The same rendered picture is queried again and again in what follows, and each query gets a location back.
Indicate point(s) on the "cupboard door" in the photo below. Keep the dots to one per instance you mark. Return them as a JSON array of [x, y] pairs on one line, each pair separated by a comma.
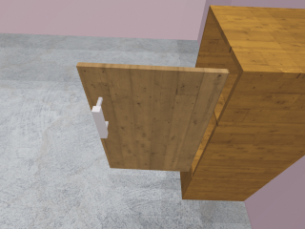
[[157, 115]]

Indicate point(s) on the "handle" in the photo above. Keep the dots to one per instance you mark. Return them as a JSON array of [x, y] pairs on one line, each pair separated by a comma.
[[99, 120]]

